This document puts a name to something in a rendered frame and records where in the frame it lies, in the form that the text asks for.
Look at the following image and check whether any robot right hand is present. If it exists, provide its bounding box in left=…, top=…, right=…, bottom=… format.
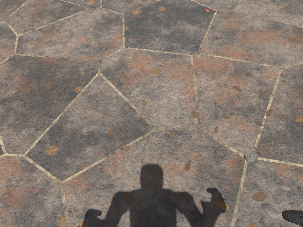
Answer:
left=282, top=210, right=303, bottom=227

